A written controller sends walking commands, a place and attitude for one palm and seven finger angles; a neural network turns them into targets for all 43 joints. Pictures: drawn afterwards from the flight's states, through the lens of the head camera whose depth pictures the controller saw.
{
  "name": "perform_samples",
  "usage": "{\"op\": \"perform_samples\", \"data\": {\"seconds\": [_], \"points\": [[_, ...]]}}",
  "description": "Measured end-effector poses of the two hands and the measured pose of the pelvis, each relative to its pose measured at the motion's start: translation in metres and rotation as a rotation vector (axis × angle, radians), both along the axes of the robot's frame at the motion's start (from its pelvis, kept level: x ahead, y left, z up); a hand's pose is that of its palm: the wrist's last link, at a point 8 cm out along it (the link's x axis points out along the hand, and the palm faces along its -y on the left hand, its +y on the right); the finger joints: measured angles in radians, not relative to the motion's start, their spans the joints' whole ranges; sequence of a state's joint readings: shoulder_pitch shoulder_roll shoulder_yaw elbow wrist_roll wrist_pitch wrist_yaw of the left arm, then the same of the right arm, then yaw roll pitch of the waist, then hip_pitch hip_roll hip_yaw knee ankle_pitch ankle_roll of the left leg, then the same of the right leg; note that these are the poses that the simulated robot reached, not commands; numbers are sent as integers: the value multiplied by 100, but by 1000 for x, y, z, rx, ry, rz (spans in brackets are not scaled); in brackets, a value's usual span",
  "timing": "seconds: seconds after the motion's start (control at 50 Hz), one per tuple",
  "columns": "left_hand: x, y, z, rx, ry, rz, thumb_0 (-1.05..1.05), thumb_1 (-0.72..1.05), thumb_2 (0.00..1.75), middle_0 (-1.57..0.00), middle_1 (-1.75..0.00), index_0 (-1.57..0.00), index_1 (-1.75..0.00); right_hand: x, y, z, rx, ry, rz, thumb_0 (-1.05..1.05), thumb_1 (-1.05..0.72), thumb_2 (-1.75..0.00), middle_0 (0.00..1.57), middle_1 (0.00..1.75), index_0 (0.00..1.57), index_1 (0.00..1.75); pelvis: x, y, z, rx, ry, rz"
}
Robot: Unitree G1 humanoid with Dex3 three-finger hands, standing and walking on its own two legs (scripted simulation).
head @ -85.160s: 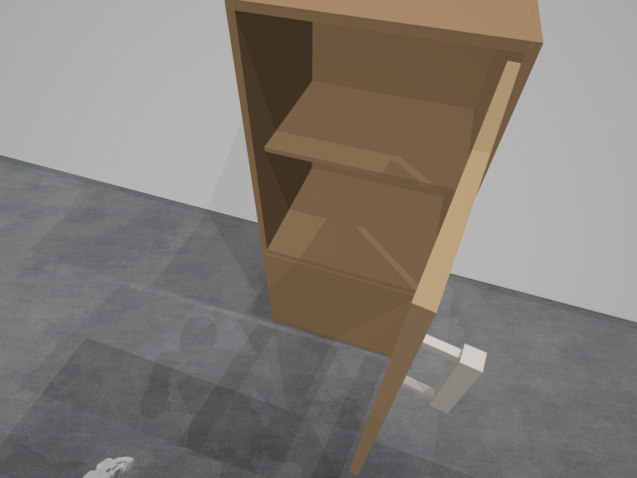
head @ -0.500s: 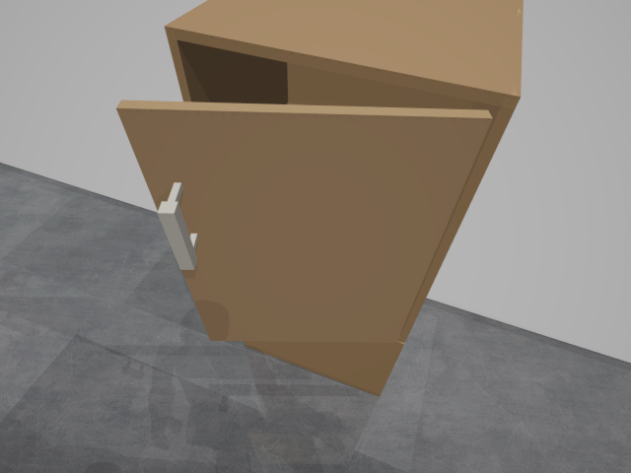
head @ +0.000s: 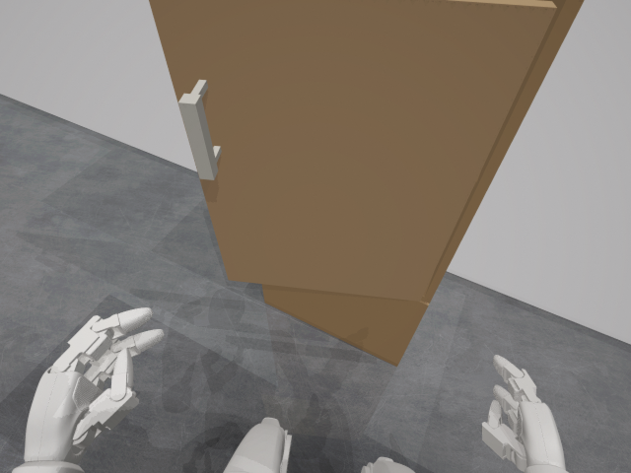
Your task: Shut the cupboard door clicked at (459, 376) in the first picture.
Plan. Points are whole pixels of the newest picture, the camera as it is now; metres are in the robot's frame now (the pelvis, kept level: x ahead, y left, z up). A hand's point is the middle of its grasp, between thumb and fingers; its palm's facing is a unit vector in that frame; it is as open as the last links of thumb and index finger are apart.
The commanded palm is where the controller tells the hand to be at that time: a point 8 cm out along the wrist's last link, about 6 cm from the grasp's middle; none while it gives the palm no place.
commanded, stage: raise the hand and make a fist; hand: left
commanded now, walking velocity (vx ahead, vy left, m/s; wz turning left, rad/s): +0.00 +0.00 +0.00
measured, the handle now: (204, 131) +0.50 +0.22 +0.16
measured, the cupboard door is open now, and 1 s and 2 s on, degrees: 21 21 21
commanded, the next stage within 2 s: bring the fist close to the handle in 1.40 s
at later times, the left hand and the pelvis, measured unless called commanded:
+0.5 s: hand (140, 316) +0.25 +0.23 +0.10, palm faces -0.01 -1.00 -0.02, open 3.5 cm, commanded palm +0.22 +0.28 +0.12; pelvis +0.04 +0.05 +0.03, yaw -1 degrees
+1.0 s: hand (113, 278) +0.25 +0.24 +0.16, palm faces +0.05 -1.00 -0.06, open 3.1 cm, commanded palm +0.23 +0.28 +0.16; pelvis +0.03 +0.04 +0.06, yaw +0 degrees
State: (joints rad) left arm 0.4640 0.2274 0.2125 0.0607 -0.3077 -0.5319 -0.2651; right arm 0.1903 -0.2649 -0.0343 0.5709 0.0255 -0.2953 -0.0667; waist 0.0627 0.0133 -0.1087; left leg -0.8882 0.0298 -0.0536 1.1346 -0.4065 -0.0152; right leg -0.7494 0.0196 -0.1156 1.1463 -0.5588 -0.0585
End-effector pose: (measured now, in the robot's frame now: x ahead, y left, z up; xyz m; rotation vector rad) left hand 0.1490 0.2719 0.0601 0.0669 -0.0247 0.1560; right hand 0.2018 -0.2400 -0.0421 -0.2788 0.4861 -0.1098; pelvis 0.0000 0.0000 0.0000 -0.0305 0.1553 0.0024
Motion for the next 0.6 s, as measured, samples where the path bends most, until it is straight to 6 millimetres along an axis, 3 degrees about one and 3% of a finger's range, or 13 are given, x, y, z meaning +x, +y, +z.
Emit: {"op": "perform_samples", "data": {"seconds": [0.08, 0.14, 0.2, 0.26, 0.38, 0.48, 0.54, 0.6], "points": [[31, -13, 30, 11, -129, -127, 2, 90, 90, -58, -71, -58, -71, -6, 16, -7, 27, 13, -2, 2, -91, -90, 20, 30, 20, 30, 1, 6, 1, -16, -4, 8], [61, -26, 25, -27, -30, -246, 2, 90, 90, -63, -77, -63, -77, -17, 27, -9, 64, 48, -41, 2, -90, -90, 20, 30, 20, 30, 5, 11, 7, -14, 1, 0], [79, -25, 13, -75, 128, -259, 2, 90, 90, -69, -82, -69, -83, -30, 33, -6, 95, 94, -99, 2, -90, -90, 20, 30, 21, 30, 13, 17, 18, -5, 3, -17], [82, -11, 17, -86, 177, -164, 2, 90, 90, -74, -88, -75, -89, -39, 36, -1, 99, 138, -140, 2, -90, -90, 20, 30, 21, 30, 24, 24, 28, 2, 3, -34], [75, 18, 48, -6, 28, -48, 2, 90, 90, -85, -100, -85, -101, -35, 40, -1, 52, 201, -89, 2, -90, -90, 20, 30, 20, 30, 36, 36, 31, -7, 14, -24], [77, 10, 45, -35, 33, -148, 2, 90, 90, -94, -110, -94, -111, -15, 48, 0, 34, 180, -50, 2, -90, -90, 20, 30, 20, 30, 36, 47, 29, -20, 14, -11], [79, 6, 43, -52, 73, -187, 2, 90, 90, -100, -116, -100, -117, -3, 55, 9, 41, 138, -48, 2, -90, -90, 20, 30, 20, 30, 36, 50, 32, -19, 5, -13], [80, 11, 53, -39, 58, -166, 2, 90, 90, -106, -122, -106, -123, 8, 65, 21, 53, 93, -36, 2, -90, -90, 20, 30, 20, 30, 37, 52, 35, -18, -10, -15]]}}
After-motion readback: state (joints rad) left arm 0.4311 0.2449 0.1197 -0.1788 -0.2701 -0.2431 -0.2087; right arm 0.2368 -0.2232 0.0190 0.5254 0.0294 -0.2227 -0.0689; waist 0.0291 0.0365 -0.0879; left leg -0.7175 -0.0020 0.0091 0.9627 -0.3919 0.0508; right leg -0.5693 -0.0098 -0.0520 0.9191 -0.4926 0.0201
